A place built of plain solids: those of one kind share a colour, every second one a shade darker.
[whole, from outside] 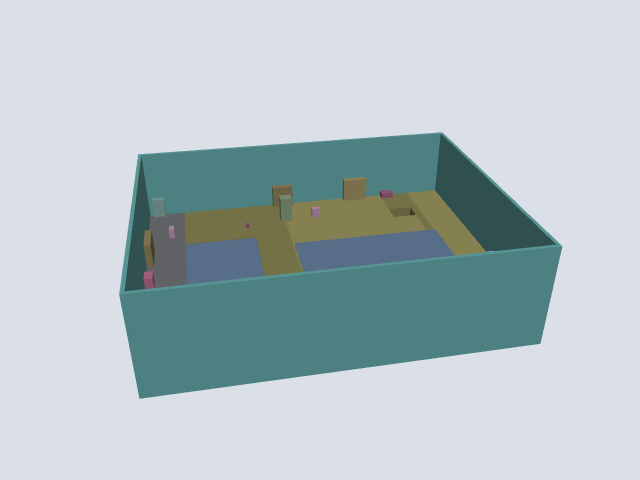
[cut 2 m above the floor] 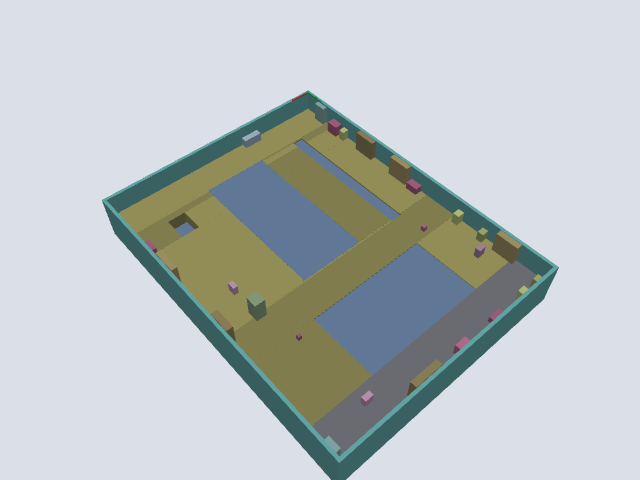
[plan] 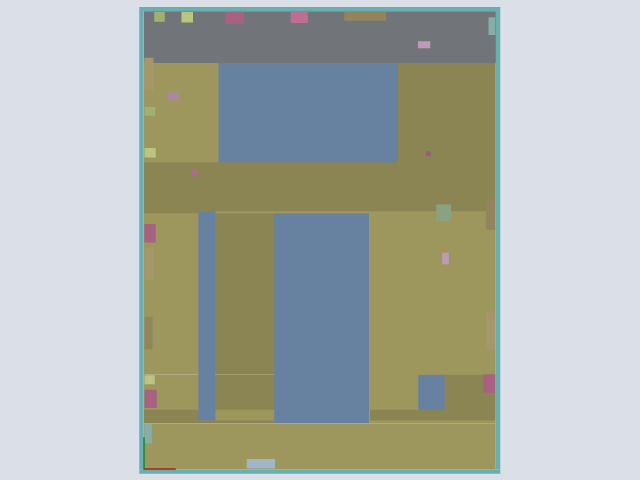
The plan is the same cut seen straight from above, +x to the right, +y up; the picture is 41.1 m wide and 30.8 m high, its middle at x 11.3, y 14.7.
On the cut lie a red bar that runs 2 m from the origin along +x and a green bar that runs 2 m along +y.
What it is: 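A vehicle workshop, tram depot or goods shed with inspection pits, wash bays, truck wells or a traverser pit in its floor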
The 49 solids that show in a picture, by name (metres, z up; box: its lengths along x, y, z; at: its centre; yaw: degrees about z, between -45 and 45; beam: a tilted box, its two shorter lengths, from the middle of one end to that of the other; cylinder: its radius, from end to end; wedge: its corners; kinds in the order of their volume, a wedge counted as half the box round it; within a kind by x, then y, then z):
{
 "floor_1": {"box": [3.49, 0.69, 2.4], "at": [1.75, 3.46, -1.2]},
 "floor_2": {"box": [3.49, 2.25, 2.4], "at": [1.75, 4.93, -1.2]},
 "floor_3": {"box": [3.49, 10.36, 2.4], "at": [1.75, 11.24, -1.2]},
 "floor_4": {"box": [3.49, 0.13, 2.4], "at": [1.75, 16.48, -1.2]},
 "floor_5": {"box": [4.79, 6.37, 2.4], "at": [2.4, 22.88, -1.2]},
 "floor_6": {"box": [8.37, 0.17, 2.4], "at": [4.18, 3.04, -1.2]},
 "floor_7": {"box": [3.78, 0.69, 2.4], "at": [6.48, 3.46, -1.2]},
 "floor_8": {"box": [3.78, 2.25, 2.4], "at": [6.48, 4.93, -1.2]},
 "floor_9": {"box": [3.78, 10.36, 2.4], "at": [6.48, 11.24, -1.2]},
 "floor_10": {"box": [22.57, 2.95, 2.4], "at": [11.29, 1.48, -1.2]},
 "floor_11": {"box": [22.57, 3.14, 2.4], "at": [11.29, 18.12, -1.2]},
 "floor_12": {"box": [17.98, 0.13, 2.4], "at": [13.58, 16.48, -1.2]},
 "floor_13": {"box": [3.1, 2.25, 2.4], "at": [16.05, 4.93, -1.2]},
 "floor_14": {"box": [8.07, 0.17, 2.4], "at": [18.54, 3.04, -1.2]},
 "floor_15": {"box": [8.07, 0.69, 2.4], "at": [18.54, 3.46, -1.2]},
 "floor_16": {"box": [8.07, 10.36, 2.4], "at": [18.54, 11.24, -1.2]},
 "floor_17": {"box": [6.27, 6.37, 2.4], "at": [19.43, 22.88, -1.2]},
 "floor_18": {"box": [3.27, 2.25, 2.4], "at": [20.93, 4.93, -1.2]},
 "bay_floor_1": {"box": [1.1, 13.43, 2.28], "at": [4.04, 9.84, -1.26]},
 "bay_floor_2": {"box": [11.51, 6.37, 2.35], "at": [10.54, 22.88, -1.23]},
 "bay_floor_3": {"box": [6.13, 13.47, 2.4], "at": [11.44, 9.69, -1.2]},
 "bay_floor_4": {"box": [1.7, 2.25, 1.16], "at": [18.45, 4.93, -1.82]},
 "wall_1": {"box": [0.3, 29.36, 8.72], "at": [-0.15, 14.68, 1.96]},
 "wall_2": {"box": [23.17, 0.3, 8.72], "at": [11.29, -0.15, 1.96]},
 "wall_3": {"box": [23.17, 0.3, 8.72], "at": [11.29, 29.51, 1.96]},
 "wall_4": {"box": [0.3, 29.36, 8.72], "at": [22.72, 14.68, 1.96]},
 "rack_1": {"box": [0.53, 2.08, 2.23], "at": [0.29, 8.73, 1.06]},
 "rack_2": {"box": [0.55, 2.08, 2.37], "at": [0.3, 13.19, 1.14]},
 "rack_3": {"box": [0.59, 2.1, 2.17], "at": [0.33, 25.34, 1.03]},
 "rack_4": {"box": [2.67, 0.57, 2.22], "at": [14.2, 29.05, 1.06]},
 "rack_5": {"box": [0.6, 1.95, 2.17], "at": [22.24, 16.32, 1.03]},
 "rack_6": {"box": [0.54, 2.34, 2.29], "at": [22.27, 8.88, 1.09]},
 "crates_1": {"box": [0.73, 1.19, 0.74], "at": [0.4, 15.13, 0.32]},
 "crates_2": {"box": [0.79, 1.18, 1.17], "at": [0.42, 4.51, 0.54]},
 "crates_3": {"box": [1.19, 0.75, 0.61], "at": [5.83, 28.95, 0.26]},
 "crates_4": {"box": [1.1, 0.7, 1.12], "at": [9.97, 28.98, 0.51]},
 "crates_5": {"box": [0.77, 1.18, 0.58], "at": [22.16, 5.49, 0.24]},
 "lift_1": {"box": [0.94, 1.06, 2.42], "at": [19.23, 16.45, 1.16]},
 "bin_1": {"box": [0.66, 0.58, 1.05], "at": [0.36, 5.74, 0.47]},
 "bin_2": {"box": [0.7, 0.57, 1.01], "at": [0.38, 22.95, 0.46]},
 "bin_3": {"box": [0.74, 0.61, 1.11], "at": [0.4, 20.3, 0.51]},
 "bin_4": {"box": [0.68, 0.62, 1.07], "at": [1.0, 29.02, 0.48]},
 "bin_5": {"box": [0.74, 0.68, 1.06], "at": [2.78, 28.99, 0.48]},
 "cupboard_1": {"box": [0.48, 1.24, 1.92], "at": [0.27, 2.27, 0.91]},
 "cupboard_2": {"box": [0.43, 1.14, 1.87], "at": [22.32, 28.43, 0.89]},
 "bench_1": {"box": [1.81, 0.62, 0.92], "at": [7.5, 0.34, 0.41]},
 "trolley_1": {"box": [0.75, 0.47, 0.98], "at": [1.86, 23.93, 0.44]},
 "trolley_2": {"box": [0.78, 0.46, 0.91], "at": [17.98, 27.23, 0.41]},
 "trolley_3": {"box": [0.42, 0.73, 0.92], "at": [19.35, 13.52, 0.41]}
}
